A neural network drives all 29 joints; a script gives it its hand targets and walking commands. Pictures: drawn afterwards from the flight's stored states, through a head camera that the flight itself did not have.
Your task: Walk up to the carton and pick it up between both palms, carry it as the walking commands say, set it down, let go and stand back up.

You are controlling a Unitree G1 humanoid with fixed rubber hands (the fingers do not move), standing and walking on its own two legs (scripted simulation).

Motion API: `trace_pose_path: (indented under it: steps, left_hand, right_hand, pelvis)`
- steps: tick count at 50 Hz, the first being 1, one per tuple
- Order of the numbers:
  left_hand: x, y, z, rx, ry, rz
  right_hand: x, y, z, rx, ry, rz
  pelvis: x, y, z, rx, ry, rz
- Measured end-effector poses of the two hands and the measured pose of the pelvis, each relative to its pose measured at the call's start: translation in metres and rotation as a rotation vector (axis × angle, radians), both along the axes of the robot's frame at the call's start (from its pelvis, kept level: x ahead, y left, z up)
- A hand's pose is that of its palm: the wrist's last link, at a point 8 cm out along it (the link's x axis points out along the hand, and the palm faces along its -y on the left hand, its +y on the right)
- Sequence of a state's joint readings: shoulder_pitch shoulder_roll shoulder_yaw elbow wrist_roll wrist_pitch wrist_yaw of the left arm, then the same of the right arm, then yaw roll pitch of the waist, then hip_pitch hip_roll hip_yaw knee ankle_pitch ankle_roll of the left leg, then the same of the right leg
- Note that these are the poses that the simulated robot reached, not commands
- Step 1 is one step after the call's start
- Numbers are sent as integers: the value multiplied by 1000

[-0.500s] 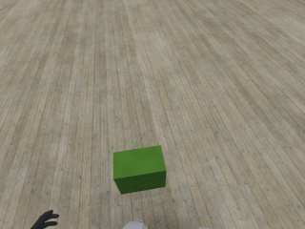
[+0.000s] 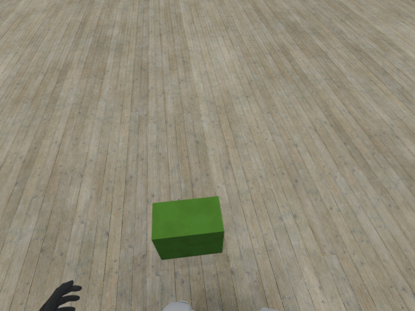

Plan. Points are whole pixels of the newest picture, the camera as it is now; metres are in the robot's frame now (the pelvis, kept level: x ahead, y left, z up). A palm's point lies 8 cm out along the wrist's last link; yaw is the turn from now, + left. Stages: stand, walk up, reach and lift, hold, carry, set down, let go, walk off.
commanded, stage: walk up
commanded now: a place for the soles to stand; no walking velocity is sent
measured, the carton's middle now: (189, 229) +0.53 +0.14 -0.60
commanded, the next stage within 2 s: none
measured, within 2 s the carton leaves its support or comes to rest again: neither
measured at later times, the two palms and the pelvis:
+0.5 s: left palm out of the picture +0.09 +0.34 -0.06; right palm out of the picture +0.10 -0.33 -0.07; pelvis -0.01 +0.01 +0.00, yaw +3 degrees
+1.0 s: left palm out of the picture +0.08 +0.35 -0.07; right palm out of the picture +0.12 -0.32 -0.06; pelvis +0.00 +0.02 +0.00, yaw +5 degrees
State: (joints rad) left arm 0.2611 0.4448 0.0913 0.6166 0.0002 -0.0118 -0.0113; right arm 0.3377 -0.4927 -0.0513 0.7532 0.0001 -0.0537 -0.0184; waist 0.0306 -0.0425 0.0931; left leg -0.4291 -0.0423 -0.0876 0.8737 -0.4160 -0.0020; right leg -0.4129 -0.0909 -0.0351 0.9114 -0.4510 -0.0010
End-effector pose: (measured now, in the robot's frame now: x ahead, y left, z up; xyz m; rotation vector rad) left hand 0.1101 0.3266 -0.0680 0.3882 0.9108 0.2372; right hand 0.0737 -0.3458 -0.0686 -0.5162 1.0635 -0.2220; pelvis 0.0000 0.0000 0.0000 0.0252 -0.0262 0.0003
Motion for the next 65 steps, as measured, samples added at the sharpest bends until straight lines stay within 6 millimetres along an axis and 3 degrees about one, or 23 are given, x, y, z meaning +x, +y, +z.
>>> trace_pose_path:
  steps: [7,17,25,32,37,41,50,65]
  left_hand:
    - [-1,4,4,12,-4,11]
    - [-6,2,7,12,-14,19]
    - [-20,17,4,2,-15,52]
    - [-28,10,2,-8,-27,59]
    - [-35,22,-2,-12,-17,78]
    - [-33,31,-1,-12,-3,86]
    - [-26,24,0,-9,-16,81]
    - [-23,24,1,-6,-17,83]
  right_hand:
    - [21,5,-2,7,-24,23]
    - [25,5,0,11,-51,36]
    - [22,21,2,7,-48,60]
    - [26,14,7,-3,-57,73]
    - [33,23,9,-17,-47,96]
    - [32,33,8,-10,-36,93]
    - [48,28,8,-7,-50,104]
    - [58,30,8,-1,-61,114]
  pelvis:
    - [4,1,0,0,7,16]
    - [-1,-2,2,2,0,24]
    - [-8,11,2,-12,-7,54]
    - [-11,4,2,-5,-10,66]
    - [-9,15,1,-12,-3,84]
    - [-6,23,3,-21,-1,86]
    - [0,16,3,-13,7,90]
    - [4,16,3,-16,12,95]
